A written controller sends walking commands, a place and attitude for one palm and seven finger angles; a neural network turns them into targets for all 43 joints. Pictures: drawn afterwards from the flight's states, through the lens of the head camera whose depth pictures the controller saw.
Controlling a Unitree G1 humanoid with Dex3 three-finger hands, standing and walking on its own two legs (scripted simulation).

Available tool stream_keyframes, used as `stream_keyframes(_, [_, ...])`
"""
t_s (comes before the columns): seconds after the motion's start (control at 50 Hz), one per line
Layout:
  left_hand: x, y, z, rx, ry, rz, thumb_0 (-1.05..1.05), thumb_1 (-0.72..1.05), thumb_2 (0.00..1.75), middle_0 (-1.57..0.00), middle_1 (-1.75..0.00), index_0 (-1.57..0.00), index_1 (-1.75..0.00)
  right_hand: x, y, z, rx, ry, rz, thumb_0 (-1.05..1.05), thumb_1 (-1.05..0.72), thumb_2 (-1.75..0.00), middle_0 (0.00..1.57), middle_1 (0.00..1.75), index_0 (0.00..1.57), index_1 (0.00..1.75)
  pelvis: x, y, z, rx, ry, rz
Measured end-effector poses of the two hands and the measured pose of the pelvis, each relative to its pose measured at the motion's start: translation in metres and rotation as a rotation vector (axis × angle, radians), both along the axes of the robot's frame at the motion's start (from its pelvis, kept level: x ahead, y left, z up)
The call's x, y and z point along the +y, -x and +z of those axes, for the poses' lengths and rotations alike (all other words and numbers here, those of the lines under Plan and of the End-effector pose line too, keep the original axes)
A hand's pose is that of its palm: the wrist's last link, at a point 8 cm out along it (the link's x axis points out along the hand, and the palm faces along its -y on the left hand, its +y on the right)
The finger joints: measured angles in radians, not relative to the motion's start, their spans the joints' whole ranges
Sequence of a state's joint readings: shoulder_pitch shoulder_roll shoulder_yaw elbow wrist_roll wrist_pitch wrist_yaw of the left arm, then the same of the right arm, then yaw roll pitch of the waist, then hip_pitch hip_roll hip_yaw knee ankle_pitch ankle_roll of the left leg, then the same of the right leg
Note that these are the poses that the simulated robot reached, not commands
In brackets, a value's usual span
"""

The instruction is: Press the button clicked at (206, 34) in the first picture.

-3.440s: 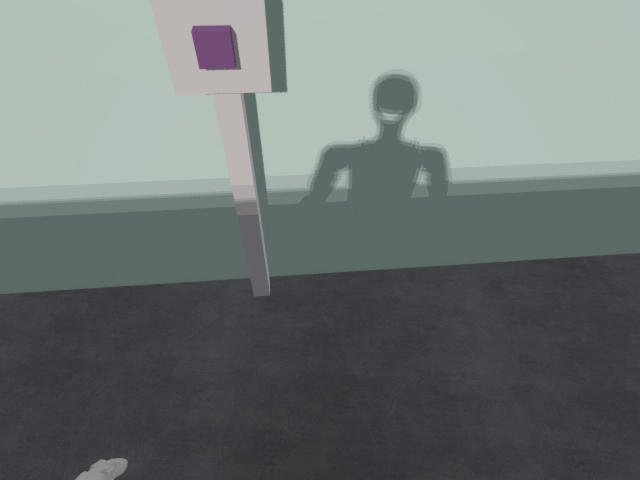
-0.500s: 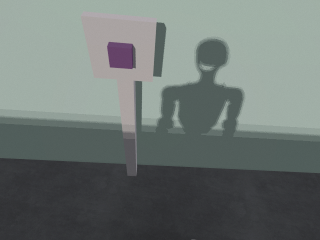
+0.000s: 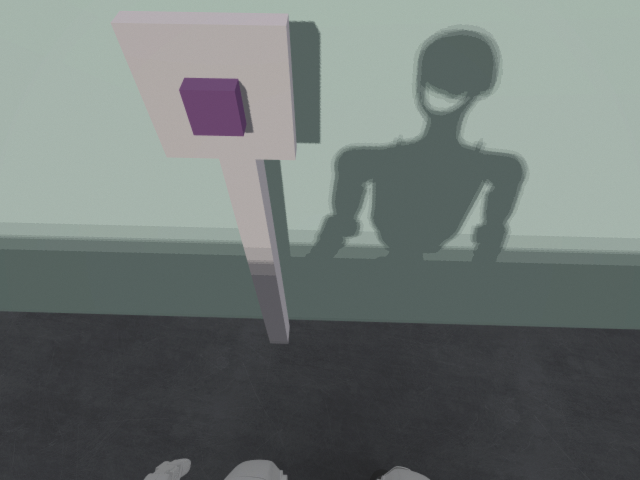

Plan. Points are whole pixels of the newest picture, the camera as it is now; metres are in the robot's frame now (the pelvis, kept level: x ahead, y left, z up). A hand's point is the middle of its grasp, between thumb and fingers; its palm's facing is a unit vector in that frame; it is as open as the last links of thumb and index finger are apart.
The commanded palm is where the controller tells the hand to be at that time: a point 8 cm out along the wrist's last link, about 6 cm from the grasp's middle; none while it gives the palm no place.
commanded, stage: come to a stop and stand still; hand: left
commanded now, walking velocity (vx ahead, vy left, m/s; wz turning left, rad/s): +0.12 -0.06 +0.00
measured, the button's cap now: (215, 106) +0.53 +0.17 +0.17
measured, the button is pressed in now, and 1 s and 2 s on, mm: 0 0 0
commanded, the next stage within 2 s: look again from close up in 1.10 s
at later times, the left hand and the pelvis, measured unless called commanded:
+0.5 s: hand out of the picture -0.02 +0.21 -0.17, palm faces -0.03 -0.98 -0.18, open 7.4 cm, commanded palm none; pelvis -0.02 +0.03 +0.01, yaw -3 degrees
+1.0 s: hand out of the picture -0.04 +0.13 -0.16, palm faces +0.01 -0.98 -0.18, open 7.3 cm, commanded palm none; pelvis -0.03 -0.03 +0.01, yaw -2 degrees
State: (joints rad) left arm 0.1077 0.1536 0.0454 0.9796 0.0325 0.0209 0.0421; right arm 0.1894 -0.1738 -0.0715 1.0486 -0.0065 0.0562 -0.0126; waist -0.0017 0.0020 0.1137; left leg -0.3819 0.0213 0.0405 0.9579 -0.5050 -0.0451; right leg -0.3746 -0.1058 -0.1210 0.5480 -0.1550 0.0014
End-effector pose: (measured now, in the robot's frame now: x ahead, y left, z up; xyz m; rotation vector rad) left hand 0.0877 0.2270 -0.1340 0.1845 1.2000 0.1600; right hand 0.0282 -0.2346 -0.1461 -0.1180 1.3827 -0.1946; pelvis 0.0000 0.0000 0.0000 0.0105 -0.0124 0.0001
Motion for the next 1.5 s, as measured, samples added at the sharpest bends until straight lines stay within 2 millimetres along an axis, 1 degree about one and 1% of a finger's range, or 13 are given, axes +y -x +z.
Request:
stream_keyframes(0.06, [0.018, 0.012, -0.009, 0.000, 0.014, 0.004, 0.00, 0.91, 0.90, -0.21, -0.30, -0.21, -0.30, 0.006, -0.014, 0.007, -0.091, 0.037, 0.023, 0.00, -0.91, -0.90, 0.20, 0.30, 0.20, 0.30, 0.013, 0.009, -0.005, -0.002, 0.012, -0.006])
stream_keyframes(0.1, [0.031, 0.020, -0.018, 0.006, 0.028, 0.013, 0.00, 0.90, 0.90, -0.21, -0.30, -0.21, -0.30, 0.013, -0.014, 0.011, -0.140, 0.062, 0.029, 0.00, -0.91, -0.90, 0.20, 0.30, 0.20, 0.30, 0.023, 0.013, -0.010, -0.005, 0.023, -0.009])
stream_keyframes(0.24, [0.055, 0.065, -0.007, 0.096, 0.056, 0.056, 0.00, 0.91, 0.90, -0.20, -0.30, -0.20, -0.30, 0.044, 0.010, 0.034, -0.097, 0.065, 0.044, 0.00, -0.91, -0.90, 0.20, 0.30, 0.20, 0.30, 0.039, 0.012, 0.013, 0.006, 0.034, -0.013])
stream_keyframes(0.34, [0.057, 0.102, -0.003, 0.225, 0.054, 0.050, 0.00, 0.91, 0.90, -0.20, -0.30, -0.20, -0.30, 0.050, 0.027, 0.036, -0.055, 0.063, 0.004, 0.01, -0.92, -0.90, 0.20, 0.30, 0.21, 0.30, 0.042, 0.009, 0.018, 0.019, 0.029, -0.036])
stream_keyframes(0.4, [0.051, 0.113, -0.002, 0.288, 0.053, 0.032, 0.00, 0.91, 0.90, -0.20, -0.30, -0.20, -0.30, 0.049, 0.043, 0.032, -0.021, 0.054, -0.026, 0.01, -0.92, -0.90, 0.21, 0.30, 0.21, 0.30, 0.040, 0.011, 0.018, 0.019, 0.026, -0.045])
stream_keyframes(0.54, [0.022, 0.101, -0.003, 0.251, 0.031, -0.002, 0.00, 0.91, 0.90, -0.20, -0.30, -0.20, -0.30, 0.039, 0.084, 0.011, 0.083, -0.010, -0.080, 0.00, -0.91, -0.90, 0.20, 0.30, 0.21, 0.30, 0.021, 0.017, 0.010, 0.012, -0.008, -0.056])
stream_keyframes(0.64, [0.000, 0.091, 0.004, 0.197, 0.013, -0.019, 0.01, 0.93, 0.90, -0.20, -0.30, -0.20, -0.30, 0.034, 0.097, 0.004, 0.111, -0.059, -0.085, 0.00, -0.91, -0.90, 0.20, 0.30, 0.20, 0.30, 0.006, 0.018, 0.012, -0.005, 0.001, -0.050])
stream_keyframes(0.78, [-0.017, 0.097, 0.007, 0.176, 0.007, -0.009, 0.01, 0.94, 0.90, -0.20, -0.30, -0.20, -0.30, 0.027, 0.099, 0.003, 0.103, -0.091, -0.068, 0.00, -0.91, -0.90, 0.20, 0.30, 0.20, 0.30, -0.013, 0.023, 0.013, -0.015, 0.000, -0.048])
stream_keyframes(1.1, [-0.056, 0.140, 0.001, 0.255, 0.079, 0.045, 0.00, 0.91, 0.90, -0.20, -0.30, -0.20, -0.30, -0.004, 0.084, 0.007, 0.081, -0.043, -0.030, 0.00, -0.91, -0.90, 0.20, 0.30, 0.20, 0.30, -0.028, 0.026, 0.013, -0.012, 0.007, -0.039])
stream_keyframes(1.22, [-0.055, 0.142, 0.000, 0.264, 0.080, 0.048, 0.00, 0.90, 0.90, -0.20, -0.30, -0.20, -0.30, -0.005, 0.078, 0.009, 0.076, -0.033, -0.022, 0.00, -0.91, -0.90, 0.20, 0.30, 0.20, 0.30, -0.026, 0.024, 0.013, -0.003, 0.011, -0.042])
stream_keyframes(1.3, [-0.044, 0.138, -0.001, 0.243, 0.064, 0.015, 0.00, 0.90, 0.90, -0.20, -0.30, -0.21, -0.30, -0.002, 0.066, 0.007, 0.021, -0.022, -0.027, 0.01, -0.92, -0.90, 0.20, 0.30, 0.20, 0.30, -0.016, 0.027, 0.010, 0.015, 0.030, -0.047])
stream_keyframes(1.38, [-0.023, 0.123, -0.006, 0.211, 0.051, 0.005, 0.00, 0.90, 0.90, -0.20, -0.30, -0.21, -0.30, 0.008, 0.059, 0.005, -0.022, -0.009, -0.017, 0.01, -0.93, -0.90, 0.20, 0.30, 0.20, 0.30, -0.004, 0.026, 0.005, 0.015, 0.030, -0.039])
stream_keyframes(1.5, [0.006, 0.093, -0.002, 0.139, 0.020, -0.010, 0.00, 0.91, 0.90, -0.20, -0.30, -0.20, -0.30, 0.025, 0.061, 0.006, -0.018, -0.015, 0.005, 0.01, -0.94, -0.90, 0.20, 0.30, 0.20, 0.30, 0.010, 0.022, 0.006, 0.008, 0.016, -0.047])
